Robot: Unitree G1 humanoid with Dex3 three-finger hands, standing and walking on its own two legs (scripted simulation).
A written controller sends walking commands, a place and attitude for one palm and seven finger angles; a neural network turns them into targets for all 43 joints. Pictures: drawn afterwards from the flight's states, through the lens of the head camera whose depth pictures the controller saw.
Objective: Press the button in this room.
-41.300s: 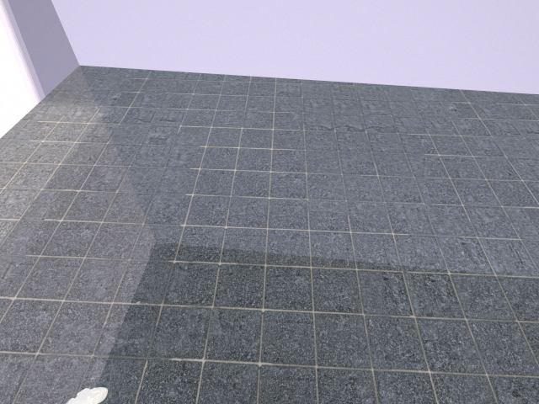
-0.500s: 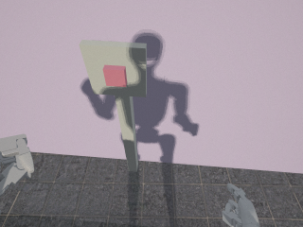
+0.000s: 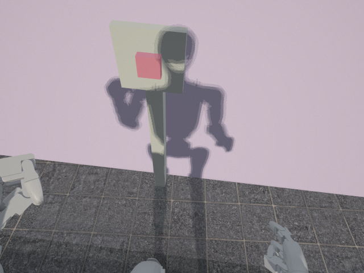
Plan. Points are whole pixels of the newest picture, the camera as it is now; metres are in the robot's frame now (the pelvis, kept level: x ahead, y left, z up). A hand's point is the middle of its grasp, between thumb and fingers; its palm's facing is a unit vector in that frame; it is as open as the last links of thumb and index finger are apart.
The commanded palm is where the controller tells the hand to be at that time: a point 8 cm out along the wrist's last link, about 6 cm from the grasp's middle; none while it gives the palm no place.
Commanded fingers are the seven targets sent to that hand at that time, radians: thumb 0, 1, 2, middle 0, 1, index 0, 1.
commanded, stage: step back with the hand held close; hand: left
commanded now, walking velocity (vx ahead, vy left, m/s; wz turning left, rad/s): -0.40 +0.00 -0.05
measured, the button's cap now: (149, 65) +0.63 +0.13 +0.10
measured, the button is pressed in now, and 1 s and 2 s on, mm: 0 0 0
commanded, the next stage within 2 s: stop stepping back and stand still in 0.20 s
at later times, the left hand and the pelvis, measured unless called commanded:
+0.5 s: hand out of the picture +0.11 +0.24 +0.19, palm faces +0.28 -0.87 -0.40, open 3.1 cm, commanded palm +0.06 +0.29 +0.19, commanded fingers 0.00 0.90 0.90 -1.30 -1.50 -1.30 -1.50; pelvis -0.09 +0.02 +0.00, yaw -5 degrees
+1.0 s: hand out of the picture +0.05 +0.27 +0.18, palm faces +0.38 -0.85 -0.37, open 3.1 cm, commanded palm +0.00 +0.32 +0.19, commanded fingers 0.00 0.90 0.90 -1.30 -1.50 -1.30 -1.50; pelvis -0.15 +0.04 +0.00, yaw -3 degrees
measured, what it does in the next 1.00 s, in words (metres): walks backwards: right foot, then left foot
